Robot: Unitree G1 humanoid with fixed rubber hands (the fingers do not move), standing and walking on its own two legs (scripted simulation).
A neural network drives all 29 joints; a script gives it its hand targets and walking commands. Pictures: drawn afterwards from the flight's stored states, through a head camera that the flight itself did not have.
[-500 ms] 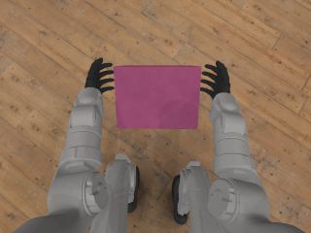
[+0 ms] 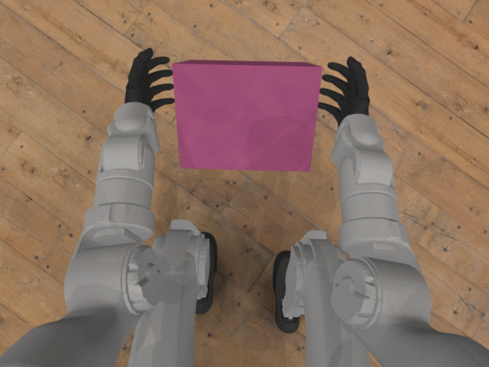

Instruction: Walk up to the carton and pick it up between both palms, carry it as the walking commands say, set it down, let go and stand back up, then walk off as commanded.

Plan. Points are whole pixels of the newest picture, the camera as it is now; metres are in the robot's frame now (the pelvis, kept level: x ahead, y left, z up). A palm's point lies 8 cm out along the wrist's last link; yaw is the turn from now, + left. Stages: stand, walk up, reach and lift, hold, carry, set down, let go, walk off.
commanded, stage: set down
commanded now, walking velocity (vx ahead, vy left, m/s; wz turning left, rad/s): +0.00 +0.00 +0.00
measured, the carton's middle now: (246, 112) +0.52 +0.04 -0.20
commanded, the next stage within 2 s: none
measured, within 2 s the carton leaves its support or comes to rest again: neither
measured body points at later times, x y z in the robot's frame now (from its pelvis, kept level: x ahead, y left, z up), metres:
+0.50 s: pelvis -0.01 +0.00 -0.06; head +0.32 +0.03 +0.25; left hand +0.51 +0.20 -0.20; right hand +0.52 -0.11 -0.19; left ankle +0.13 +0.11 -0.43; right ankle +0.09 -0.11 -0.43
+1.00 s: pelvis -0.01 +0.00 -0.10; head +0.34 +0.03 +0.18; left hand +0.53 +0.20 -0.26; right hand +0.54 -0.12 -0.26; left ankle +0.12 +0.11 -0.43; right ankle +0.09 -0.11 -0.43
